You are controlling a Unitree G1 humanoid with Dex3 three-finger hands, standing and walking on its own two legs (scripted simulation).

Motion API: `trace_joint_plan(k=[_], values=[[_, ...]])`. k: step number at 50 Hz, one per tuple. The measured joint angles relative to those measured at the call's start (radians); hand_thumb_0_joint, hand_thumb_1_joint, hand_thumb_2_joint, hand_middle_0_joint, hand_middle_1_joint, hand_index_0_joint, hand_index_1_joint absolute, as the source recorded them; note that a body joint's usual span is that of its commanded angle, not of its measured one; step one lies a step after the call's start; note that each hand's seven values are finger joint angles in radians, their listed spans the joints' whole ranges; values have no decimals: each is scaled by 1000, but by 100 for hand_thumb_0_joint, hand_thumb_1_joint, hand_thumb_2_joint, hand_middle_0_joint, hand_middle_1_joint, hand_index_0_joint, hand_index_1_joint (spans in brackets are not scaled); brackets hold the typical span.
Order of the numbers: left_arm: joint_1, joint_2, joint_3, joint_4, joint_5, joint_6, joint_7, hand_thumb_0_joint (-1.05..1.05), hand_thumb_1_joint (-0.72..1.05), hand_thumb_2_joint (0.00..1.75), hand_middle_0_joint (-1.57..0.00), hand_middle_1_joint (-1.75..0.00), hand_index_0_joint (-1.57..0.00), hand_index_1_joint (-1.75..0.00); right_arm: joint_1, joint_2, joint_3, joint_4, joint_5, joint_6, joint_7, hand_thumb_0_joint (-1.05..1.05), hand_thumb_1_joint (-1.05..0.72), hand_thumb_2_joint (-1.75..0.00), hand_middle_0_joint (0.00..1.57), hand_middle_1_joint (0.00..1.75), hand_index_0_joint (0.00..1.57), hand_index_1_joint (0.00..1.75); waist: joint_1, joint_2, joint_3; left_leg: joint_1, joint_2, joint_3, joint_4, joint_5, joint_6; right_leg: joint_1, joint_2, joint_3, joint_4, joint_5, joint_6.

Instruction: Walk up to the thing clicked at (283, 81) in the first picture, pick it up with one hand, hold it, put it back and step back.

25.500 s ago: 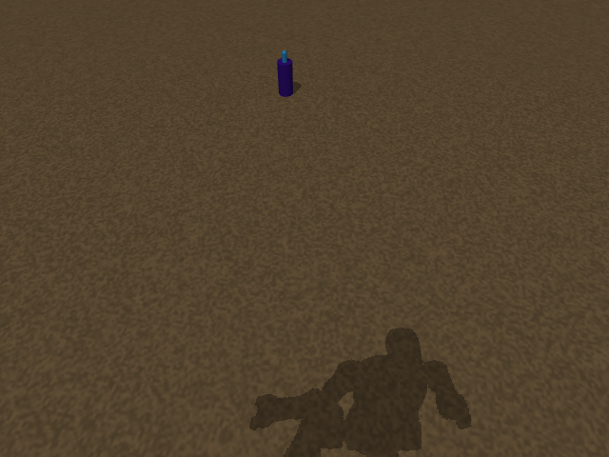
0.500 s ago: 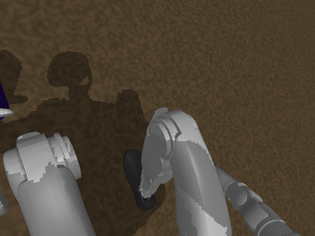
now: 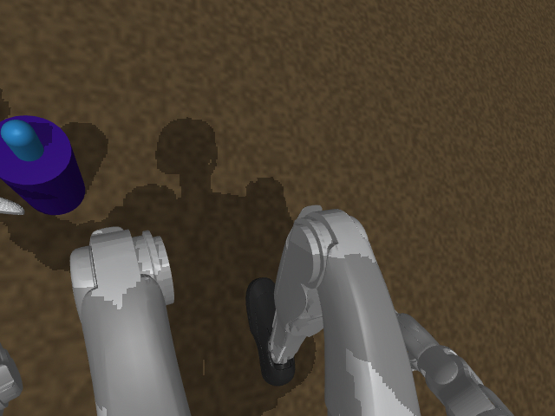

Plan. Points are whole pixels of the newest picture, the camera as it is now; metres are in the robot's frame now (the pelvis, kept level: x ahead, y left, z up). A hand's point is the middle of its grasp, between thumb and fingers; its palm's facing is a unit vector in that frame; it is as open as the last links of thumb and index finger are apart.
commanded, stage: rise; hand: left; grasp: from the side
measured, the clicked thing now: (40, 166) +0.43 +0.28 -0.17
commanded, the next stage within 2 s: home in 0.12 s
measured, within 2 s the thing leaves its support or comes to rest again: neither
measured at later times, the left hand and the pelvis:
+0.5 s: hand out of the picture +0.31 +0.39 +0.04, palm faces +0.32 -0.81 -0.49, open 17.3 cm; pelvis +0.01 -0.01 +0.11, yaw +8 degrees
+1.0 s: hand out of the picture +0.25 +0.28 +0.25, palm faces +0.33 -0.87 -0.37, open 17.3 cm; pelvis +0.07 +0.00 +0.34, yaw +12 degrees
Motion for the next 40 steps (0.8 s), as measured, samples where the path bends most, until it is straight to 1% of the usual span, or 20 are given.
trace_joint_plan(k=[4,5,7,11,13,14,17,19,21,25,27,31,34,40], values=[[8,-30,-1,-22,-34,58,-33,-1,-60,7,-5,-4,-5,-3,25,4,-41,12,41,1,-6,0,-88,-90,20,30,21,30,24,34,-50,-6,1,30,-28,5,7,-11,-7,21,-11,-6,-2],[4,-29,3,-18,0,77,-27,-1,-60,7,-4,-4,-5,-3,28,11,-55,15,55,3,-7,0,-88,-90,20,30,21,30,28,38,-58,-4,3,37,-36,6,8,-13,-8,27,-13,-7,-3],[0,-18,-6,-20,63,142,-15,-1,-58,7,-4,-4,-5,-3,37,31,-92,18,83,16,-14,0,-88,-90,20,30,21,30,38,43,-76,0,6,55,-57,10,8,-17,-10,41,-23,-6,-6],[14,-18,-14,-63,154,270,14,-1,-56,7,-6,-4,-5,-4,57,60,-147,18,128,42,-21,0,-90,-91,20,30,20,30,52,65,-124,8,7,90,-116,22,9,-21,-18,67,-58,-6,-12],[32,-18,-12,-95,188,331,31,-1,-55,8,-7,-5,-6,-5,70,69,-172,18,147,55,-26,0,-91,-91,20,30,20,30,58,81,-151,17,8,109,-149,25,10,-20,-22,81,-78,-8,-15],[41,-19,-14,-112,199,360,40,-1,-55,8,-7,-5,-6,-5,78,73,-185,18,156,62,-30,0,-91,-91,20,30,20,30,63,88,-165,23,8,118,-166,26,10,-19,-24,88,-89,-10,-16],[82,-24,-19,-163,221,439,72,-1,-53,9,-7,-6,-7,-6,101,82,-224,17,185,82,-44,0,-91,-91,20,30,20,30,79,114,-204,49,11,145,-222,28,10,-6,-27,110,-126,-14,-19],[117,-32,-31,-199,224,493,97,-1,-52,9,-7,-6,-7,-6,114,85,-248,15,202,93,-54,0,-91,-91,20,30,20,30,93,129,-225,75,13,161,-265,29,11,9,-28,122,-159,-14,-20],[159,-52,-53,-246,222,548,121,-1,-51,9,-7,-6,-7,-6,125,87,-268,11,217,100,-63,0,-91,-91,20,30,20,30,109,141,-244,106,16,175,-314,30,10,31,-27,132,-198,-14,-20],[260,-126,-118,-382,215,656,165,-1,-51,8,-7,-7,-6,-6,141,87,-297,-7,245,105,-83,1,-90,-91,20,30,20,30,138,156,-267,192,21,197,-425,35,5,102,-26,148,-293,-10,-25],[320,-170,-153,-464,211,701,186,-1,-51,8,-7,-7,-6,-6,141,87,-306,-20,257,104,-97,1,-90,-91,20,30,20,30,145,159,-271,249,22,205,-487,38,1,153,-25,152,-348,-9,-27],[419,-245,-213,-578,205,770,225,-1,-51,8,-7,-7,-7,-6,137,95,-316,-45,273,92,-130,1,-90,-90,20,30,20,30,147,156,-279,381,24,214,-618,45,-7,277,-25,156,-469,-6,-34],[479,-286,-244,-628,199,815,255,-1,-51,8,-7,-7,-7,-6,136,101,-320,-61,279,76,-157,1,-90,-90,20,30,20,30,144,152,-289,492,24,218,-717,51,-13,386,-24,155,-562,-3,-39],[560,-340,-298,-659,179,874,309,-1,-50,8,-7,-6,-7,-6,146,109,-322,-80,277,28,-200,1,-90,-90,20,30,20,30,143,147,-308,724,25,222,-909,69,-21,618,-23,151,-751,10,-43]])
